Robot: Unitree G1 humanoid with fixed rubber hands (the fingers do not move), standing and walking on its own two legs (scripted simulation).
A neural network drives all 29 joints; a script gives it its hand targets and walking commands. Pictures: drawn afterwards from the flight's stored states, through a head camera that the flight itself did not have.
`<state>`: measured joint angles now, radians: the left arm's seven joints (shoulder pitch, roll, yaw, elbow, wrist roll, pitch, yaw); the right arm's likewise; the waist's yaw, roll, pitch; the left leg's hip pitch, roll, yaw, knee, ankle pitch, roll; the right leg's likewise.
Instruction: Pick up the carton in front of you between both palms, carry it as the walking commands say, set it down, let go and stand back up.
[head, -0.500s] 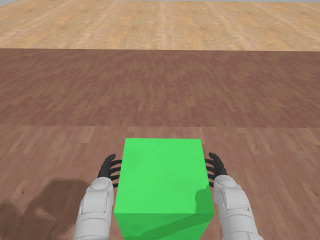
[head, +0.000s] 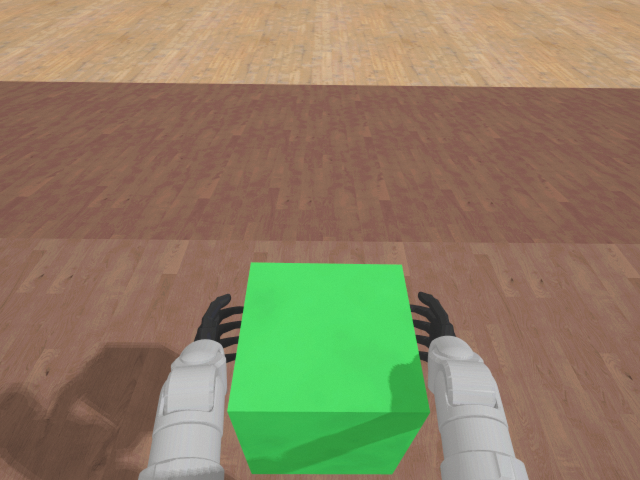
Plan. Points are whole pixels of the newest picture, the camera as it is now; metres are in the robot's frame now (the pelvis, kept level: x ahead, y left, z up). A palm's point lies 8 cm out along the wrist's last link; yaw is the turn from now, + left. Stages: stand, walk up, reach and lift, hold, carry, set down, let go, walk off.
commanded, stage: reach and lift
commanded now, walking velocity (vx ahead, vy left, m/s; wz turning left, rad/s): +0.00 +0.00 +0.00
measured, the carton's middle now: (324, 372) +0.30 +0.00 -0.05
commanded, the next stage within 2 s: hold in 0.46 s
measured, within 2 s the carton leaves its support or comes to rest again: neither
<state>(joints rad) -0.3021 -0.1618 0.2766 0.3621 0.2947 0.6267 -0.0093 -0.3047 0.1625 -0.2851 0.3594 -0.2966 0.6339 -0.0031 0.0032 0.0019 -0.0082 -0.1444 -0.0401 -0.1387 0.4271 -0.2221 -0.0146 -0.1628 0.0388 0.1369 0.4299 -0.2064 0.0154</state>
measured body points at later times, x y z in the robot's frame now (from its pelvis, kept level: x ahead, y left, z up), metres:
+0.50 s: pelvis +0.01 +0.00 +0.00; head -0.03 +0.00 +0.45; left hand +0.31 +0.15 +0.03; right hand +0.31 -0.15 +0.03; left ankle +0.01 +0.13 -0.74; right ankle +0.02 -0.13 -0.74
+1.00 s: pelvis +0.00 +0.00 +0.00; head -0.05 +0.00 +0.45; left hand +0.30 +0.15 +0.05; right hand +0.30 -0.15 +0.05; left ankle +0.01 +0.13 -0.74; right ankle +0.02 -0.13 -0.74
